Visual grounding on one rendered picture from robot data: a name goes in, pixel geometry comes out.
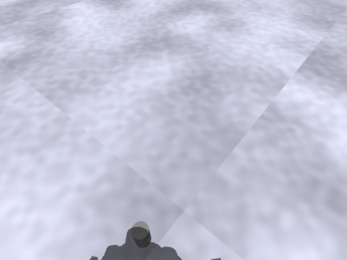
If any can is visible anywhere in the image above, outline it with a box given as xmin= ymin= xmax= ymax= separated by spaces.
xmin=131 ymin=221 xmax=151 ymax=248

